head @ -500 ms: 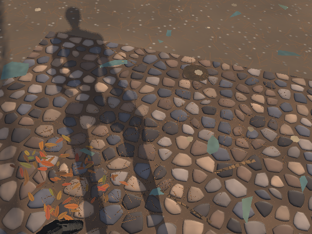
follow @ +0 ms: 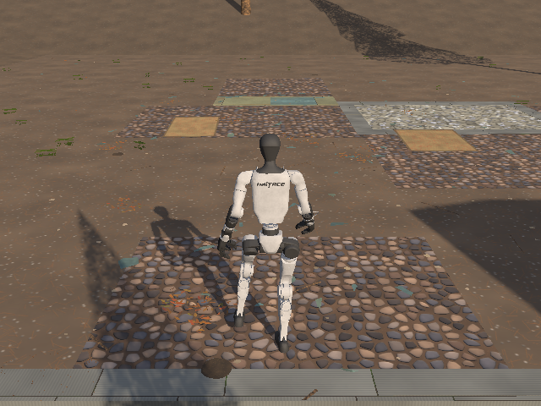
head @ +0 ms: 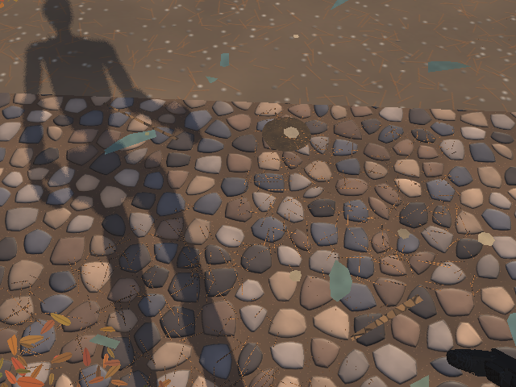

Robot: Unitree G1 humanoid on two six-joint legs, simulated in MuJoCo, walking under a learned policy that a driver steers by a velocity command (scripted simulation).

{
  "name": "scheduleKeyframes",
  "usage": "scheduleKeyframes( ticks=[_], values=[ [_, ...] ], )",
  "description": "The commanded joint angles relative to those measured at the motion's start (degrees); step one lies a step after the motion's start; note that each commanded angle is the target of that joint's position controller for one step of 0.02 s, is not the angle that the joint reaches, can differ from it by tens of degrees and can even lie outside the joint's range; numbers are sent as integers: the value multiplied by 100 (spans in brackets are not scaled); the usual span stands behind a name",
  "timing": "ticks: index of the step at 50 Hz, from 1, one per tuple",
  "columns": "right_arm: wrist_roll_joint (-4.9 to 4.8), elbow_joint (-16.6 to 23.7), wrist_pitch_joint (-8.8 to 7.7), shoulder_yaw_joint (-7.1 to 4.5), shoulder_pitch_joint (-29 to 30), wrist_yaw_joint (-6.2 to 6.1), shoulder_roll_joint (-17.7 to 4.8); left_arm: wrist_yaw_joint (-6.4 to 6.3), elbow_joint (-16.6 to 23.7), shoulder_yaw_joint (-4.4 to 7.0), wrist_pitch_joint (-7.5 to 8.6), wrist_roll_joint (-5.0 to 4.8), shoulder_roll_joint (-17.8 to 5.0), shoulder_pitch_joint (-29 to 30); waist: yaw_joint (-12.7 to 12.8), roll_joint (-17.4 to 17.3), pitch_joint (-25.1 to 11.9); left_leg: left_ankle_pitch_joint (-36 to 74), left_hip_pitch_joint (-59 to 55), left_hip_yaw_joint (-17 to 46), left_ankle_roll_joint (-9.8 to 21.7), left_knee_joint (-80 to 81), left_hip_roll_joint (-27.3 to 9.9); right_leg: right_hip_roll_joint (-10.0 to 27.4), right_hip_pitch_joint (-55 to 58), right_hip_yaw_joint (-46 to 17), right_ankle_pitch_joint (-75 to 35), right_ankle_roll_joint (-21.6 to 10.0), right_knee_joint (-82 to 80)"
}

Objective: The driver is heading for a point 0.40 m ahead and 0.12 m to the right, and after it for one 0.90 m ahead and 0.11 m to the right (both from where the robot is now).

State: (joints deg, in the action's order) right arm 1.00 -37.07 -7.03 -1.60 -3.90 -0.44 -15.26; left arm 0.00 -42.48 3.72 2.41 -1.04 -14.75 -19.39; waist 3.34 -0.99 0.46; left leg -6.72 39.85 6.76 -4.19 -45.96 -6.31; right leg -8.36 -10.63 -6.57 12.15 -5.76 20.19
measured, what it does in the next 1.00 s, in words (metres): walks ahead, turning right: left foot, then right foot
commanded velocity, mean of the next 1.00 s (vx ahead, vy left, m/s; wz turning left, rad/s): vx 0.30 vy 0.00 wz -0.48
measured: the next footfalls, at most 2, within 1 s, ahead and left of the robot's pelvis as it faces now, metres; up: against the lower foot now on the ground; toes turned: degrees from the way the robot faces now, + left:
left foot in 0.14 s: +0.27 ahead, +0.16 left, +0.00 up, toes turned -10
right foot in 0.62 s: +0.42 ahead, -0.17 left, +0.00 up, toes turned -23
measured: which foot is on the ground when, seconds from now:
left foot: up 0.00-0.12, down 0.14-0.62, up 0.64-0.96, down 0.98-1.00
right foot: down 0.00-0.14, up 0.16-0.60, down 0.62-1.00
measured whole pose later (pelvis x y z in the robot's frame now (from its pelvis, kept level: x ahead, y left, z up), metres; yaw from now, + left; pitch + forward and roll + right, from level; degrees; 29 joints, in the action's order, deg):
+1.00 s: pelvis +0.38 -0.04 -0.02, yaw -28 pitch +1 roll -1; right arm 0.9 -43.6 0.2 -1.6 -10.9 -0.8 -14.7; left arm 0.0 -37.6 2.0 -0.1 1.7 -13.0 -8.8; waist -0.6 -1.4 -0.7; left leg -14.5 21.7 2.5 -1.9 -35.3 -3.2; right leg -5.5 -22.0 -2.4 11.6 -2.4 32.2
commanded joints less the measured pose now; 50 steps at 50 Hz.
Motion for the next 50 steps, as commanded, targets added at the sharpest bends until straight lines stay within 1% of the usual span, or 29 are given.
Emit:
scheduleKeyframes(
  ticks=[1, 4, 6, 7, 8, 9, 10, 11, 12, 14, 19, 24, 28, 29, 30, 31, 32, 33, 34, 35, 36, 37, 39, 41, 44, 46, 48, 49, 50],
  values=[
    [-114, 388, -12, -50, 329, 27, -308, -51, 407, 272, 38, -63, -1008, -47, 39, 549, -275, 961, -1521, -523, -77, 1083, 655, 1026, -962, -941, -1155, -748, -347],
    [-164, 441, -50, -203, 372, 36, -640, -89, 416, 263, -4, -97, -899, -118, -54, 737, -362, 561, -1629, -202, 106, 1681, 669, 1285, -203, -1604, -610, -543, 257],
    [-143, 322, -98, -344, -207, 29, -815, -84, 506, 234, -1, -41, -749, 20, -433, 802, -573, 355, -2506, -264, 420, 2001, 614, 1160, -203, -1655, -772, -299, 953],
    [-40, 264, -127, -431, -942, -7, -1033, -56, 619, 135, 35, 18, -449, 107, -802, 567, -1146, 198, -3726, 235, 769, 1858, -42, 903, -693, -1323, -520, -78, 2134],
    [88, 196, -74, -537, -1684, -59, -1470, -52, 733, 6, 90, 0, -34, -489, -780, -799, -2028, -119, -5813, 2243, 1592, 1959, -1462, 205, -2342, -462, 1371, 351, 4059],
    [-36, 12, -6, -559, -1961, -9, -1423, -37, 821, -4, 131, -107, -382, -732, -744, -1949, -2268, -1798, -6174, 4231, 2084, 2546, -2057, 436, -3572, -237, 2287, 486, 5310],
    [-55, 159, 46, -449, -1673, -37, -930, -49, 747, 116, 88, -144, -791, -413, -876, -1132, -1510, -2599, -5591, 3674, 1862, 2745, -1768, 748, -3971, -301, 1741, 586, 5910],
    [-62, 171, 110, -386, -1431, -60, -737, -47, 853, 154, 37, -66, -908, 100, -887, -630, -898, -2225, -4835, 2695, 1606, 2755, -1495, 933, -3968, -60, 1255, 618, 5983],
    [-34, 143, 146, -335, -1176, -54, -626, -37, 953, 164, 12, 8, -852, 371, -751, -389, -474, -1561, -4063, 2016, 1503, 2872, -1214, 1095, -3760, 22, 930, 613, 5776],
    [5, 47, 137, -283, -880, -28, -457, 4, 988, 169, -60, -17, -632, 359, -441, -578, -31, -815, -3066, 1098, 1398, 3205, -856, 1341, -3234, 54, 710, 585, 5360],
    [-32, -313, 61, -414, -931, -15, -755, 22, 1065, 72, -157, 25, -375, 700, -398, -384, 4, 410, -3012, 9, 1577, 3558, -942, 1500, -3180, 153, -38, 695, 4203],
    [-132, -497, 227, -479, -846, -100, -1050, 188, 1198, 49, -98, 43, -325, 1388, -561, -412, 19, 2078, -3106, -1111, 1245, 3157, -728, 1242, -2311, 664, -1116, 622, 2336],
    [-321, -570, 324, -575, -850, -124, -1303, 297, 1316, 211, -166, 63, -620, 1340, -402, -521, -240, 2969, -3623, -1314, 997, 2231, -853, 928, -1638, 948, -551, 297, 1528],
    [-369, -562, 351, -580, -779, -136, -1287, 288, 1194, 305, -172, 84, -742, 866, -124, -422, -456, 3249, -3592, -1467, 863, 1527, -716, 708, -1002, 1093, -777, 150, 1053],
    [-326, -578, 350, -525, -961, -127, -1096, 213, 1013, 459, -181, 97, -1038, 224, 140, -116, -795, 2872, -3210, -1633, 632, 410, -395, 513, 27, 1054, -1372, -57, 694],
    [5, -392, 341, -378, -1223, -89, -666, 68, 1050, 577, -201, 92, -1594, -175, 103, 1150, -1233, -533, -1574, -1706, 257, -1532, 42, 1784, 1561, -608, -3876, -555, 940],
    [82, -205, 280, -231, -1591, -36, -478, 63, 1331, 519, -147, 220, -1957, 174, -288, 1994, -2129, -3525, -70, -851, -26, -3317, 953, 3179, 2597, -3292, -4671, -1954, 593],
    [-59, -268, 260, -318, -1354, 14, -947, 102, 1409, 438, -142, 194, -1598, 196, 80, 1094, -2578, -3115, 81, -30, -29, -3721, 652, 2999, 2524, -2934, -4223, -1999, 431],
    [-198, -150, 277, -297, -989, 11, -998, 102, 1350, 383, -132, 163, -1365, 476, -15, 921, -2087, -2559, 345, -111, 55, -3538, 508, 2721, 1949, -2453, -2936, -1741, 314],
    [-142, -243, 345, -305, -879, -71, -930, 74, 1331, 330, -150, 60, -1140, 750, -173, 376, -1454, -2171, 262, -139, 62, -3002, 266, 2308, 1140, -1909, -2244, -1293, 224],
    [-77, -269, 442, -327, -821, -145, -963, 30, 1354, 252, -192, 22, -942, 1030, -329, 374, -1132, -1946, -36, -175, 46, -2518, 139, 2104, 393, -1539, -2045, -1055, 137],
    [-68, -302, 536, -333, -880, -147, -950, 17, 1392, 215, -226, 81, -907, 1220, -488, 512, -943, -1810, -530, -314, 40, -2281, 178, 1904, -308, -1224, -2195, -953, 62],
    [-27, -346, 581, -283, -1010, -152, -751, -16, 1343, 232, -217, 209, -953, 1268, -571, 595, -977, -1627, -1002, -485, -5, -1741, 316, 1763, -782, -934, -2763, -959, 60],
    [-23, -354, 586, -204, -974, -173, -563, -59, 1246, 232, -201, 206, -954, 1201, -528, 605, -1129, -1435, -1215, -455, -23, -1137, 339, 1749, -769, -837, -2889, -947, 131],
    [-73, -374, 645, -146, -869, -147, -469, -96, 1147, 133, -236, 219, -727, 1275, -444, 732, -1225, -966, -1687, -399, 19, -403, 251, 1797, -865, -803, -1770, -845, 46],
    [-83, -379, 671, -123, -779, -92, -391, -41, 980, 15, -220, 267, -454, 1227, -375, 816, -1059, -752, -2202, -404, 87, 171, 229, 1786, -1094, -752, -720, -729, -15],
    [-47, -375, 657, -122, -787, -28, -339, 17, 827, -44, -188, 278, -384, 1233, -480, 792, -755, -383, -2776, -612, 246, 1154, 387, 1641, -1327, -613, 279, -471, 112],
    [27, -308, 653, -134, -690, -15, -430, 23, 714, -68, -162, 282, -334, 1014, -440, 675, -555, -130, -2888, -542, 352, 1613, 372, 1467, -1334, -558, 661, -205, 199],
    [94, -134, 643, -181, -501, -24, -786, -10, 683, -49, -148, 316, -394, 847, -242, 279, -333, 651, -2726, 42, 537, 1851, -57, 1185, -1311, -395, 1029, 105, 589]
  ],
)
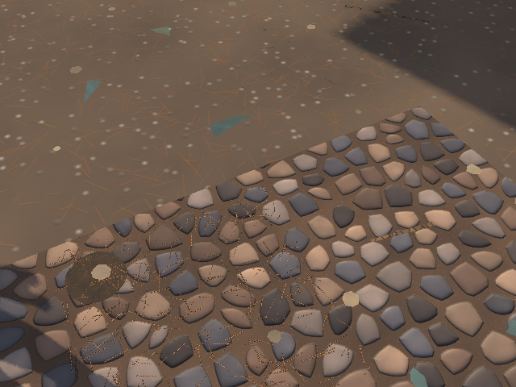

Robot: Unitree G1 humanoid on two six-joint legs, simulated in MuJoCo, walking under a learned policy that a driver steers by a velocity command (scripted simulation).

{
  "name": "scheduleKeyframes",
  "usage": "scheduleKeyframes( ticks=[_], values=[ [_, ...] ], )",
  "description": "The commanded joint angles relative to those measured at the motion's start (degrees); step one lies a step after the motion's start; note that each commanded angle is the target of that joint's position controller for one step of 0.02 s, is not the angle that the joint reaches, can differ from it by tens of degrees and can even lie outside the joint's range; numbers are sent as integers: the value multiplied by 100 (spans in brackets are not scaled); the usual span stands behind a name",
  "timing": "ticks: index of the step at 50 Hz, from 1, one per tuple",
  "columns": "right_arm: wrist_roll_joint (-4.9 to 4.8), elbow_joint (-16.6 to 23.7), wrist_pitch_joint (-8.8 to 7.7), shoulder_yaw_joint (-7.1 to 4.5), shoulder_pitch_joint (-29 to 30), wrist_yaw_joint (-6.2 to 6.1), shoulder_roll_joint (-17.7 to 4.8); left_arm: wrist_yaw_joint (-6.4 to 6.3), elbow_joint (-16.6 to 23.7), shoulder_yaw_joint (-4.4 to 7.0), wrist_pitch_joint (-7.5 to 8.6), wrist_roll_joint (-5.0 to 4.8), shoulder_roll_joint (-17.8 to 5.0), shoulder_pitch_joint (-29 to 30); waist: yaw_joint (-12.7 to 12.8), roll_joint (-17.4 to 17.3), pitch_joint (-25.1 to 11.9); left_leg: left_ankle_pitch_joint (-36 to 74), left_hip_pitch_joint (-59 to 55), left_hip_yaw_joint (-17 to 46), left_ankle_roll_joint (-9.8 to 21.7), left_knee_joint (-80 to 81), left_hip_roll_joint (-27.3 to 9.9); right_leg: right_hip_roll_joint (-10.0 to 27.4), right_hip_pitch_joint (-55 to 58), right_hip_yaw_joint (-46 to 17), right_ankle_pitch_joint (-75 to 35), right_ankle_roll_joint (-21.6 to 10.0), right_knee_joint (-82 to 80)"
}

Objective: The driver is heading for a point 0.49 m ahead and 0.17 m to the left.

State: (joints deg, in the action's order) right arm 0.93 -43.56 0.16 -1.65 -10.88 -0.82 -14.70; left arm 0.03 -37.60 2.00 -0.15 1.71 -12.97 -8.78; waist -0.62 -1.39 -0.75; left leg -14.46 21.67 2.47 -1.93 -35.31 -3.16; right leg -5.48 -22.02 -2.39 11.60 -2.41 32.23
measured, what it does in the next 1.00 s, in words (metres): steps on the spot, turning left: left foot, then right foot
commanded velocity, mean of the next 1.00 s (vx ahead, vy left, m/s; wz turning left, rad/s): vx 0.02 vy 0.00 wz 0.45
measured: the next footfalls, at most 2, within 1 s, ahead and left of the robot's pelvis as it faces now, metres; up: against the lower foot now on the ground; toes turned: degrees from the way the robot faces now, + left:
left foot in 0.52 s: +0.02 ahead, +0.16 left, +0.00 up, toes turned +18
right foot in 1.00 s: +0.10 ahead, -0.04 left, +0.00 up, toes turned +33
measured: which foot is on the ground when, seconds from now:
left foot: down 0.00-0.24, up 0.26-0.50, down 0.52-1.00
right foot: down 0.00-0.52, up 0.54-0.98, down 1.00-1.00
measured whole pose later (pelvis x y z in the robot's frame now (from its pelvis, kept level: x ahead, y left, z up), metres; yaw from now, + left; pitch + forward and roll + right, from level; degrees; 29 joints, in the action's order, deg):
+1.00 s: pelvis +0.01 +0.05 +0.01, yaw +31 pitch +3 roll +0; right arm -0.3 -33.7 2.4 -3.3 -10.7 -1.3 -16.2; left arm -0.3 -41.6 4.0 0.8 -0.4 -15.5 -7.8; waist -0.5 -0.4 -0.9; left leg -14.6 20.1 10.4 2.6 -32.8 6.9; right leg -1.3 -16.9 -2.9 18.0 1.4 31.5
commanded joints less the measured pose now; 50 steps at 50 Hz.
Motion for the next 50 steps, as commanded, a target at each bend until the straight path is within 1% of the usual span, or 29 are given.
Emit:
scheduleKeyframes(
  ticks=[1, 2, 3, 5, 8, 10, 12, 13, 14, 15, 16, 17, 20, 23, 25, 26, 27, 28, 29, 31, 32, 33, 35, 39, 42, 45, 47, 49, 50],
  values=[
    [57, 613, -62, -272, 483, -9, -1235, -37, 166, 175, 120, 53, -668, -629, 560, -527, -78, 1344, -632, 855, 633, 892, -628, 452, -137, -344, 1193, 14, -401],
    [7, 591, -50, -289, 501, 10, -1070, -97, 182, 190, 102, 52, -696, -360, 413, -949, -30, 293, 82, 1160, 814, 1290, -659, 331, 464, 41, 742, 191, -124],
    [-3, 609, -58, -246, 483, 25, -883, -147, 240, 241, 66, -2, -777, -88, 320, -958, 82, -118, 345, 1298, 787, 1448, -620, 351, 694, 105, 495, 199, 29],
    [-56, 654, -74, -279, 406, 20, -920, -202, 271, 281, -21, -29, -695, -9, 250, -975, 102, -9, 365, 1390, 725, 1387, -549, 360, 757, 178, 396, 122, 162],
    [-117, 770, -42, -349, 206, -36, -944, -178, 313, 332, -22, -51, -565, -50, 153, -753, -105, 365, 190, 1477, 776, 1049, -445, 416, 748, 219, 320, 26, 157],
    [-146, 910, 1, -372, 212, -58, -893, -166, 309, 394, -7, -65, -575, -125, 132, -402, -224, 459, 304, 1336, 702, 674, -237, 599, 873, 131, 255, -71, -38],
    [-170, 1054, 34, -355, 229, -59, -726, -176, 269, 476, -19, -65, -729, -322, 122, 417, -296, 164, 760, 746, 408, -178, 218, 1213, 1171, -473, 105, -415, -634],
    [-167, 1110, 52, -341, 187, -39, -645, -186, 247, 514, -17, -64, -888, -436, 111, 1032, -353, -251, 1070, 306, 237, -883, 461, 1962, 1387, -1245, -350, -831, -1070],
    [-143, 1136, 69, -374, 164, -9, -684, -218, 305, 506, 22, -53, -915, -323, 110, 1429, -459, -1478, 1270, -12, 113, -1884, 404, 2720, 1450, -1848, -1141, -1315, -1226],
    [-138, 1176, 97, -443, 288, 20, -825, -254, 351, 475, 80, -29, -890, -408, 232, 1107, -471, -2062, 1541, 109, 41, -2932, 233, 3040, 1501, -2039, -1896, -1620, -1268],
    [-182, 1145, 142, -482, 243, 28, -820, -285, 380, 467, 117, -33, -919, -285, 149, 716, -461, -2048, 1656, 210, -9, -3469, 135, 3009, 1503, -1795, -2167, -1600, -1208],
    [-216, 1112, 192, -450, 170, 26, -698, -298, 386, 485, 128, -92, -986, -36, 27, 595, -361, -1780, 1655, 265, -29, -3250, -33, 2760, 1439, -1328, -1995, -1353, -1207],
    [-218, 1154, 250, -326, 279, 87, -426, -300, 332, 531, 33, -136, -1124, 248, 71, 863, -347, -1194, 797, -259, -42, -2018, -33, 2109, 1064, -94, -2068, -904, -1077],
    [-252, 1219, 248, -376, 188, 210, -558, -283, 220, 566, -57, -215, -1222, 64, 110, 1077, -582, -678, 97, -614, 52, -732, 178, 2184, 1245, 217, -1941, -807, -788],
    [-204, 1073, 264, -464, -259, 206, -645, -261, 114, 537, -79, -318, -1100, -62, -60, 864, -632, 194, -783, -803, 302, 497, 488, 2061, 928, 528, -1166, -410, -188],
    [-164, 1092, 246, -573, -391, 153, -982, -231, 21, 491, -87, -244, -862, -332, 8, 3, -469, 1364, -1425, -6, 573, 1010, 139, 1701, 118, 993, -127, 53, 789],
    [-93, 1341, 202, -708, -431, 60, -1755, -197, 313, 360, -91, 82, -546, -253, 164, -1912, -330, 3714, -2107, 2504, 1480, 1142, -1575, 887, -1784, 1194, 2718, 678, 2760],
    [148, 1399, 69, -663, -629, 136, -1684, -240, 480, 426, -29, -2, -832, 482, -428, -1400, -851, 3505, -1708, 3090, 2323, 1451, -2002, 568, -2010, 54, 2945, 685, 3719],
    [176, 1363, -36, -610, -419, 160, -1558, -269, 453, 467, -39, -159, -962, 608, -286, -844, -597, 2905, -1570, 2602, 2147, 1499, -1687, 647, -2120, -154, 2459, 608, 4005],
    [-87, 1382, -46, -512, 136, 59, -1186, -360, 233, 504, -82, -94, -990, 430, 22, -403, -394, 2238, -1391, 1985, 1538, 1390, -1134, 794, -2150, -255, 1480, 581, 3748],
    [-142, 1407, -11, -473, 320, 11, -1121, -371, 195, 517, -94, -64, -989, 317, 145, -448, -429, 2362, -1161, 1787, 1449, 1383, -968, 747, -1881, -232, 1185, 621, 3720],
    [-126, 1422, 13, -449, 334, -24, -1083, -348, 159, 506, -84, -78, -935, 254, 193, -497, -516, 2424, -1065, 1712, 1419, 1384, -854, 652, -1670, -198, 978, 649, 3759],
    [-107, 1406, 19, -432, 231, -78, -1023, -314, 113, 456, -63, -129, -809, 238, 158, -473, -644, 2305, -1218, 1674, 1416, 1379, -753, 564, -1591, -223, 750, 686, 3446],
    [-139, 1368, 78, -491, 50, -160, -1121, -282, 149, 372, -19, -146, -678, 562, -4, -592, -592, 1462, -1376, 1958, 1390, 1387, -645, 474, -1410, -327, 639, 753, 2142],
    [-107, 1403, 132, -513, 98, -150, -1163, -215, 100, 360, 27, -182, -717, 578, -45, -734, -519, 973, -1139, 2203, 1435, 1404, -626, 420, -960, -327, 804, 723, 1525],
    [-88, 1393, 166, -476, 112, -88, -1094, -138, 50, 351, 83, -213, -759, 508, -122, -823, -545, 1237, -1011, 2364, 1477, 1281, -620, 428, -415, -226, 986, 646, 1065],
    [-115, 1364, 176, -418, 93, -58, -995, -63, 36, 327, 134, -241, -742, 398, -99, -808, -628, 12, -888, 2484, 1447, 1387, -508, 422, 59, -97, 902, 510, 493],
    [-138, 1303, 178, -337, 85, -50, -852, 12, -67, 301, 216, -226, -606, 107, 123, -705, -421, -1642, -291, 2411, 1225, 1428, -184, 346, 1009, 169, 383, 274, -652],
    [-103, 1252, 142, -275, -46, -55, -673, 11, -118, 316, 259, -169, -680, -130, 183, -480, -393, -2142, 212, 2224, 971, 1132, 36, 682, 1633, -94, 518, 99, -798]
  ],
)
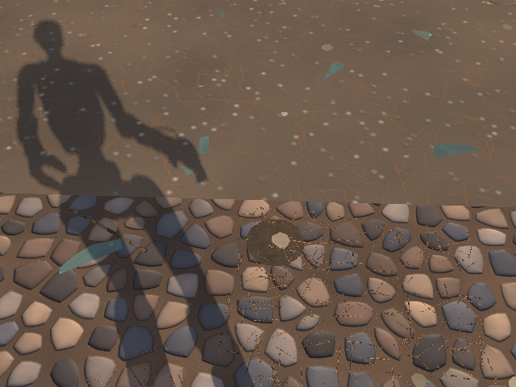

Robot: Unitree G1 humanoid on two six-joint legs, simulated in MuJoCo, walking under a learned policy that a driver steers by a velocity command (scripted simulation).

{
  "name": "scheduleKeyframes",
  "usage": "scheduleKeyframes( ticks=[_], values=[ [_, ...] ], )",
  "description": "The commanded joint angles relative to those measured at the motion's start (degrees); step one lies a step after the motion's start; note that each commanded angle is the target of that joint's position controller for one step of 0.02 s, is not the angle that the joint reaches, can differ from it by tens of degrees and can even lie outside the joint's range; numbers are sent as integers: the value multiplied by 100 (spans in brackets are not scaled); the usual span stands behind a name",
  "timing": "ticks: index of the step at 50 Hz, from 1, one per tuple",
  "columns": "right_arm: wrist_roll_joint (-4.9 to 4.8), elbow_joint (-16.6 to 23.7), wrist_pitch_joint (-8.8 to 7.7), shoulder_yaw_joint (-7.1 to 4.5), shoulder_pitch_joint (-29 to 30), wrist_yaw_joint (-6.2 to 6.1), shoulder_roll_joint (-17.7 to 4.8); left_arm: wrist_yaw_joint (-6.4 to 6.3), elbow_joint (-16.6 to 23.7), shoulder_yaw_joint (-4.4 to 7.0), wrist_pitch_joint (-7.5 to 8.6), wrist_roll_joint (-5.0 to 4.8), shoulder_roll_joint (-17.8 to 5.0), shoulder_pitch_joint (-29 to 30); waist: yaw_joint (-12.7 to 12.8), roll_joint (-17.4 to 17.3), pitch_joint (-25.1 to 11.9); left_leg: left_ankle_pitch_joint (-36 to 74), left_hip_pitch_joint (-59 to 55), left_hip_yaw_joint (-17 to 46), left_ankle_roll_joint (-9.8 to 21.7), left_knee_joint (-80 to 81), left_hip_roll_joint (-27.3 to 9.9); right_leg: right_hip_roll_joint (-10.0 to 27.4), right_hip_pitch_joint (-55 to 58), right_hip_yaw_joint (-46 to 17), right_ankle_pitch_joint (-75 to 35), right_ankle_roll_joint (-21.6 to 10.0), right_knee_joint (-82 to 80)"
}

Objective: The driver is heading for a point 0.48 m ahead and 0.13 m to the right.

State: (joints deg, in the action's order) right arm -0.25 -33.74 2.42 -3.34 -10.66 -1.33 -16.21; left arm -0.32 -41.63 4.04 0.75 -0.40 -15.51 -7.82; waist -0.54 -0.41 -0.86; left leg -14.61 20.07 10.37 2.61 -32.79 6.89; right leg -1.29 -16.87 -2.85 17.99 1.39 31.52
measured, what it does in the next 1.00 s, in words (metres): steps on the spot: left foot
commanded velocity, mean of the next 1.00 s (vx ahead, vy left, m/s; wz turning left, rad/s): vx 0.04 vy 0.00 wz -0.13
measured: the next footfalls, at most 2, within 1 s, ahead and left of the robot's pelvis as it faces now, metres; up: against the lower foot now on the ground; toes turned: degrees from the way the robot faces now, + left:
left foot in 0.28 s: +0.09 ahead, +0.13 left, +0.00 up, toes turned -1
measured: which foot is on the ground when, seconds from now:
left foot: down 0.00-0.02, up 0.04-0.26, down 0.28-0.84, up 0.86-1.00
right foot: down 0.00-1.00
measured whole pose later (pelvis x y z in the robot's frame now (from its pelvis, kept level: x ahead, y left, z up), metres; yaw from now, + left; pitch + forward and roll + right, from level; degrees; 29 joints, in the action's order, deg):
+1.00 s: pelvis +0.01 -0.04 +0.01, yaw -13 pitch +2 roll +3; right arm 0.3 -39.2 2.1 -5.4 -6.6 -3.7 -17.9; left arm -0.4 -39.1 2.7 -0.9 0.2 -15.7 -14.4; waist 1.5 -2.5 2.5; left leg -24.1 31.7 2.5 -3.1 -66.6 0.0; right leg -2.2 -17.5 -1.9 15.8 -4.0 31.9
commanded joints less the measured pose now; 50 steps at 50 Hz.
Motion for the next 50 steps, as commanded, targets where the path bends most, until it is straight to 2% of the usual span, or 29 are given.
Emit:
scheduleKeyframes(
  ticks=[1, 2, 3, 4, 6, 9, 11, 13, 14, 15, 16, 17, 18, 24, 27, 30, 33, 34, 36, 40, 41, 42, 43, 44, 45, 46, 47, 48, 50],
  values=[
    [87, 291, -133, 2, -73, -2, -198, 24, 281, 129, 199, 170, -683, -591, 245, 305, -373, -2156, 1028, 720, 127, -556, -442, 1309, 1615, -1198, 95, -672, -1167],
    [-7, 603, -218, -93, 202, -47, -441, 64, 145, 217, 244, 295, -1114, -706, 117, 1484, 77, -2064, 1764, -113, -116, -1200, 70, 2098, 1107, -2819, 225, -1473, -1769],
    [39, 529, -273, -214, 385, -95, -814, 50, 269, 143, 320, 264, -776, -312, 112, 1068, 416, -1755, 1743, 151, -304, -1820, -359, 2178, 789, -2863, 24, -1684, -1801],
    [44, 429, -266, -263, 293, -86, -891, -1, 304, 86, 331, 190, -597, -83, 9, 944, 374, -1431, 1653, 91, -428, -2058, -431, 1957, 787, -2364, -419, -1551, -1707],
    [92, 237, -194, -236, 55, -59, -645, -56, 306, 25, 283, 73, -476, 96, -58, 893, 193, -995, 1395, -171, -669, -2093, -633, 1578, 928, -1662, -1249, -1302, -1586],
    [41, 169, -203, -50, 214, 37, -87, -91, 210, 1, 166, 83, -474, -1, 58, 914, -53, -678, 260, -771, -764, -1065, -683, 1035, 680, -612, -2956, -1123, -1238],
    [1, 178, -202, -55, 317, 55, -113, -74, 107, 30, 92, 62, -614, -281, 166, 953, -185, -509, -159, -985, -723, -401, -592, 1060, 818, -563, -3384, -1164, -1010],
    [8, 85, -191, -76, 153, 54, -152, -54, 64, -7, 61, -35, -563, -316, 28, 861, -196, 598, -786, -1042, -559, 837, -545, 1008, 775, -557, -3128, -1011, -833],
    [75, 122, -187, -99, 178, 28, -296, -36, 6, -31, 96, -29, -502, -480, 43, 707, -224, 1264, -1227, -775, -443, 1074, -703, 957, 617, -575, -2791, -789, -811],
    [113, 203, -177, -153, 106, -28, -577, -9, 12, -82, 166, 91, -375, -564, 84, 299, -446, 2692, -1823, -290, -293, 868, -1163, 778, 349, -408, -2217, -503, -629],
    [99, 89, -154, -208, 134, -45, -791, 19, -44, -89, 217, 127, -345, -954, 403, -439, -593, 2786, -1965, -280, 23, 304, -1193, 443, 217, -101, -1534, -269, -761],
    [73, 120, -141, -182, 137, -3, -493, 15, -92, -102, 217, 129, -422, -719, 110, -347, -555, 2335, -1737, -349, 112, 260, -1058, 330, 367, 79, -1092, -110, -649],
    [89, 96, -144, -137, 122, 21, -345, 19, -72, -94, 193, 91, -452, -518, 37, -263, -367, 2211, -1614, -324, 107, 293, -1020, 284, 250, 129, -973, -49, -551],
    [92, 50, -244, -98, 174, 38, -248, -40, -141, -111, 25, 58, -373, -555, 108, -262, -266, 2525, -1352, -323, 88, 254, -1011, 361, 403, 45, -1389, -31, -399],
    [85, 84, -238, -203, 155, -39, -519, -65, -40, -65, -31, -19, -572, -293, 15, -211, -217, 2628, -1553, -340, 145, 218, -1105, 309, 75, -57, -1483, -51, -164],
    [84, 64, -172, -281, -85, -144, -689, -103, 104, -28, -99, -67, -592, -194, -44, -503, -381, 2897, -1690, 89, 586, 457, -1691, 201, -297, -53, -919, 41, 529],
    [111, 85, -157, -290, -78, -204, -719, -84, 224, 36, -228, -55, -578, -144, -121, -1042, -363, 3136, -1497, 774, 1295, 951, -2672, 158, -889, 119, 1773, 168, 2262],
    [141, 69, -185, -301, -90, -204, -775, -72, 278, 66, -275, -80, -575, -92, -133, -872, -309, 3104, -1398, 824, 1412, 1077, -2873, 277, -1135, 27, 2122, 176, 2850],
    [103, 66, -239, -326, 360, -191, -830, -64, 280, 62, -369, -96, -489, -229, 108, -635, -180, 2571, -964, 246, 1137, 1162, -2654, 495, -942, 22, 1688, 152, 2594],
    [-36, 6, -184, -321, 784, -173, -796, 54, 259, 106, -412, -75, -551, -642, 318, -797, -413, 2027, -599, -690, 713, 775, -2266, 351, 143, 520, 296, -41, 1096],
    [-91, -33, -151, -310, 791, -179, -748, 88, 198, 132, -406, -62, -554, -874, 413, -698, -444, 1523, -454, -914, 520, 441, -2148, 173, 527, 711, -257, -164, 415],
    [-95, -162, -121, -277, 490, -173, -565, 91, 172, 186, -392, -6, -670, -1004, 365, -193, -286, 524, -49, -1279, 152, -292, -1839, 63, 866, 475, -666, -348, -269],
    [136, -111, -79, -187, 228, -155, -248, -4, 355, 338, -341, 31, -1355, -1019, 149, 1582, -17, -1680, 1457, -1902, -516, -2119, -1128, 1376, 1390, -1673, -2213, -928, -1004],
    [135, 206, -120, -182, 775, -191, -344, 46, 645, 330, -189, 261, -1710, -927, 363, 1801, -180, -2695, 1952, -952, -627, -3358, -542, 2390, 816, -3238, -3130, -2073, -1382],
    [20, 215, -130, -244, 918, -232, -558, 79, 702, 306, -63, 359, -1591, -779, 406, 1215, -200, -2409, 2045, -560, -575, -3849, -646, 2276, 673, -3143, -2103, -2193, -1588],
    [-9, 119, -130, -305, 848, -249, -717, 64, 715, 253, -2, 254, -1396, -499, 222, 866, 38, -1798, 2096, -474, -493, -3844, -771, 1916, 596, -2657, -1390, -1834, -1531],
    [46, -38, -119, -353, 724, -283, -761, 11, 742, 209, -15, 101, -1224, -236, 94, 552, 71, -1258, 2111, -462, -499, -3710, -870, 1624, 636, -2308, -1010, -1482, -1434],
    [84, -106, -105, -367, 621, -299, -758, -37, 774, 149, -32, 5, -1093, -109, 33, 615, 49, -894, 2000, -460, -546, -3622, -884, 1432, 611, -2061, -1188, -1327, -1390],
    [56, -160, -134, -346, 485, -241, -628, -117, 810, 95, -58, 6, -972, -248, 8, 674, -201, -445, 1745, -496, -633, -3714, -763, 1225, 745, -1815, -1714, -1280, -1323]
  ],
)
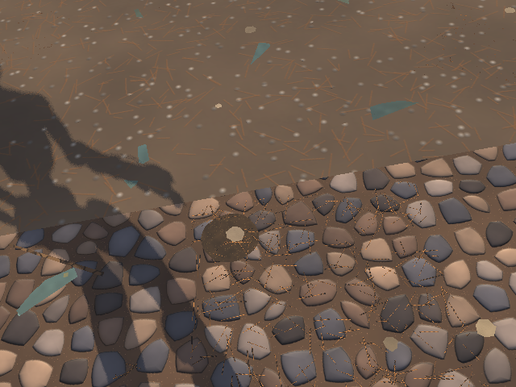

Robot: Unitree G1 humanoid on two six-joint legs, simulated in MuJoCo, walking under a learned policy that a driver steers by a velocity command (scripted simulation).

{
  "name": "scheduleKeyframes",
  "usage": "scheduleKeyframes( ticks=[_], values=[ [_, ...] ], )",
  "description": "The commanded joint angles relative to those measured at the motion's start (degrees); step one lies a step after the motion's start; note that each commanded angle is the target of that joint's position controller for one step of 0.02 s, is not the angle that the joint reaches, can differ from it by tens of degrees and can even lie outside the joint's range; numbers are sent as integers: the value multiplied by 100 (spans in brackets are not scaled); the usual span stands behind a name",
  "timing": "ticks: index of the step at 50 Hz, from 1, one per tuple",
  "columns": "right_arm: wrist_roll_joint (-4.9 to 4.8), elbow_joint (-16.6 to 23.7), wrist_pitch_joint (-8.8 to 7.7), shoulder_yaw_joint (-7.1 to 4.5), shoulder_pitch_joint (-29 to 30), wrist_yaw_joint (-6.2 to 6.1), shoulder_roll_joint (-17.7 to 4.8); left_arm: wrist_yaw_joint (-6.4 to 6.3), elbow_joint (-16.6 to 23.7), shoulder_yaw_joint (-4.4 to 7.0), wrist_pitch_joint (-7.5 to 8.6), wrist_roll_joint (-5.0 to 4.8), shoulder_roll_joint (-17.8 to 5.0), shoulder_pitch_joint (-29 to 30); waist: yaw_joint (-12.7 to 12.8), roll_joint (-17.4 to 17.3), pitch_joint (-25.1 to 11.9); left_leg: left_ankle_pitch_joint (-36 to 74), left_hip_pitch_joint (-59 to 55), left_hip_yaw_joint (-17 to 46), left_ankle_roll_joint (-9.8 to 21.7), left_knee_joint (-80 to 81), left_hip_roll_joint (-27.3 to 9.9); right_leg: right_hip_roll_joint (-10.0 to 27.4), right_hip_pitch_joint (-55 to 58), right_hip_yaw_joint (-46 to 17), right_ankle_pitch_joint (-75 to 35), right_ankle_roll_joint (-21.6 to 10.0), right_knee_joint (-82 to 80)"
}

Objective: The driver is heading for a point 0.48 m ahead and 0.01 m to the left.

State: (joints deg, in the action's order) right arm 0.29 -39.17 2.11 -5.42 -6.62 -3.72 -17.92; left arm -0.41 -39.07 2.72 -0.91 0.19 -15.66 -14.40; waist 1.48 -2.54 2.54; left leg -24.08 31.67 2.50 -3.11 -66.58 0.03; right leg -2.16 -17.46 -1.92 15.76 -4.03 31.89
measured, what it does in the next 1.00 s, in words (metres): walks ahead: left foot, then right foot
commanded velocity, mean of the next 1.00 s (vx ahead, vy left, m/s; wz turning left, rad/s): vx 0.21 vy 0.00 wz -0.25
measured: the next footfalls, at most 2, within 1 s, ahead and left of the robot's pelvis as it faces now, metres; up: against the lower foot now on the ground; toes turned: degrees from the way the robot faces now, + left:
left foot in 0.46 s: +0.08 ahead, +0.14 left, +0.00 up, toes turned -18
right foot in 0.86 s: +0.20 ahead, -0.18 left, +0.00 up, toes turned -15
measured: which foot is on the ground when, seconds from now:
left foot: up 0.00-0.44, down 0.46-0.86, up 0.88-1.00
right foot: down 0.00-0.46, up 0.48-0.84, down 0.86-1.00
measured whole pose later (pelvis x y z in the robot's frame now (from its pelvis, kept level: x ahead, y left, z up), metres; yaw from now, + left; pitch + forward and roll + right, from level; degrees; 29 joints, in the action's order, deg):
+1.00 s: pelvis +0.18 -0.07 +0.00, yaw -12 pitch +1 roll +0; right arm -2.1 -45.2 -3.4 -2.7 -20.5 0.3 -17.7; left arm 0.9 -37.6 2.4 4.8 0.1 -14.8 -13.2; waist -1.2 -2.1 0.6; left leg -19.6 23.9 4.0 1.4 -63.2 -1.8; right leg -0.9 -13.8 3.1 13.1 -2.4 25.3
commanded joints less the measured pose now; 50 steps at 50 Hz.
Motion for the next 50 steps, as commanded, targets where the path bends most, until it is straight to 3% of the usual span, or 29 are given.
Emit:
scheduleKeyframes(
  ticks=[1, 6, 12, 18, 19, 21, 22, 23, 24, 25, 26, 28, 30, 33, 35, 39, 41, 42, 43, 44, 45, 46, 47, 48, 50],
  values=[
    [-17, 357, -121, -121, 64, 17, -405, -136, 562, 220, 103, -45, -927, 315, -167, 833, -645, 597, 573, 290, -96, -262, -38, 1282, 964, -1849, -1706, -758, -1321],
    [-43, 372, -173, -71, 314, 35, -327, -219, 597, 277, 29, -72, -1020, 41, -4, 902, -658, 663, 683, 387, -268, 782, 40, 1232, 1478, -2095, -1683, -792, -1282],
    [-69, 308, -282, -56, 414, 118, -329, -225, 729, 357, -65, -52, -1110, 175, 44, 1058, -543, 445, 87, 481, -274, 1876, 156, 1092, 1101, -2564, -1173, -854, -1223],
    [-109, 210, -410, -21, 230, 264, -369, -155, 797, 314, -143, -28, -1014, 388, 72, 1097, -824, 261, -835, 305, -130, 2647, 143, 1096, 1061, -2744, -2507, -911, -834],
    [-118, 193, -428, -8, 144, 300, -369, -145, 787, 292, -150, -49, -969, 394, 47, 1051, -939, 344, -1069, 261, -74, 2934, 126, 1049, 1058, -2774, -2066, -888, -863],
    [-100, 102, -479, 35, -91, 370, -227, -131, 784, 206, -155, -101, -811, 553, -179, 971, -809, 1136, -1932, 45, 123, 4158, 152, 739, 528, -2711, -264, -685, -939],
    [-44, 55, -505, 45, -195, 373, -207, -127, 719, 139, -128, -72, -648, 416, -219, 808, -717, 1335, -2478, 86, 238, 4550, 31, 505, 119, -2563, 709, -466, -874],
    [52, 51, -534, 36, -475, 357, -405, -99, 653, 44, -81, 19, -400, 204, -224, 143, -745, 887, -3109, 953, 561, 4761, -776, 96, -547, -2066, 1701, -153, 7],
    [142, -74, -540, -72, -888, 360, -941, -112, 778, 61, 3, -37, -411, 138, -168, -782, -519, -333, -3147, 2313, 1283, 5203, -1556, -708, -1477, -900, 1962, 160, 1142],
    [126, -139, -604, -142, -995, 394, -1058, -146, 905, 184, 110, -77, -821, 541, -373, -944, 71, -1541, -2649, 3480, 1891, 5721, -2131, -404, -2210, -880, 1936, 316, 2051],
    [26, -120, -644, -88, -819, 355, -872, -149, 844, 275, 169, -126, -1054, 579, -289, -706, 395, -1778, -2512, 3321, 1853, 5778, -2056, -143, -2456, -929, 1466, 370, 2508],
    [-102, -110, -641, 5, -711, 271, -629, -79, 678, 281, 209, -31, -951, 403, -221, -630, 260, -1199, -2876, 2556, 1508, 5781, -1598, 132, -2620, -593, 733, 530, 2702],
    [-83, -175, -640, 48, -952, 234, -562, 10, 686, 207, 329, -27, -654, 646, -384, -498, 167, -339, -2924, 1926, 1415, 5838, -1295, 287, -2550, -233, 113, 603, 2631],
    [-98, -234, -639, 53, -1196, 241, -577, 65, 776, 82, 462, -72, -319, 1040, -588, -529, 101, 620, -2813, 1256, 1402, 5834, -1051, 377, -2153, 109, -353, 656, 1695],
    [-119, -263, -623, 35, -1297, 267, -705, 103, 838, 35, 523, -98, -231, 1266, -687, -599, 115, 939, -2581, 1034, 1404, 5825, -1024, 342, -1641, 240, -439, 647, 925],
    [-195, -348, -602, 9, -1533, 365, -923, 196, 864, 82, 574, -188, -452, 1304, -664, -637, 156, 1042, -2380, 1111, 1449, 5678, -1305, 274, -836, 307, -476, 481, 110],
    [-234, -359, -565, 15, -1441, 379, -946, 205, 759, 139, 585, -204, -571, 910, -333, -574, 84, 1329, -2260, 1071, 1306, 5408, -1363, 220, -116, 343, -691, 288, -338],
    [-215, -361, -561, 48, -1446, 380, -879, 170, 623, 215, 571, -196, -704, 477, -96, -472, -129, 1976, -2095, 906, 1184, 4966, -1235, 114, 614, 403, -669, 167, -494],
    [-173, -354, -578, 131, -1451, 394, -656, 103, 481, 329, 570, -189, -925, -219, 280, -233, -541, 2473, -1687, 601, 974, 3933, -900, 319, 1715, 140, -633, -10, -627],
    [-63, -101, -626, 312, -1377, 400, -148, 24, 410, 436, 557, -32, -1404, -1174, 674, 830, -1466, 1451, -340, 118, 574, 1864, -326, 1695, 3434, -1572, -14, -502, -802],
    [-193, 24, -719, 335, -1626, 345, -64, 88, 286, 499, 546, 15, -1653, -1511, 554, 2055, -1798, -834, 820, 225, 420, 434, 210, 2605, 3685, -3701, 1182, -1125, -1608],
    [-323, -42, -734, 163, -1398, 342, -658, 115, 264, 339, 581, -7, -1107, -1231, 539, 1364, -1105, -584, 1263, 622, 468, -262, -92, 2468, 3138, -3419, 1612, -1023, -1750],
    [-344, -15, -732, 127, -1154, 380, -726, 111, 281, 252, 595, -34, -849, -891, 390, 1186, -542, -40, 1387, 571, 549, -300, -290, 2249, 2595, -2616, 1285, -847, -1816],
    [-281, -62, -713, 138, -1073, 387, -622, 111, 306, 203, 603, -15, -709, -560, 241, 893, -321, 425, 1259, 492, 529, -158, -458, 1973, 2178, -2033, 720, -726, -1944],
    [-224, -119, -624, 124, -1070, 427, -462, 113, 277, 166, 649, 43, -544, -241, 18, 916, -53, 1015, 928, 451, 458, 43, -633, 1630, 1587, -1120, -395, -588, -2211]
  ],
)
